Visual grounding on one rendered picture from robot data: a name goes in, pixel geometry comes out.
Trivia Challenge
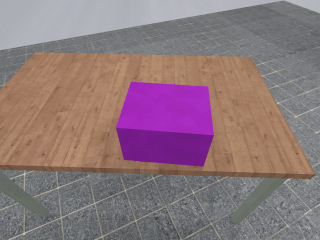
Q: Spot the carton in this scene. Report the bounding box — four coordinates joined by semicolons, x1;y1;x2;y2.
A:
116;82;214;167

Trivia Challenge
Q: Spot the table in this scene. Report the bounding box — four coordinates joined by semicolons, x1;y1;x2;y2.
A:
0;52;316;224

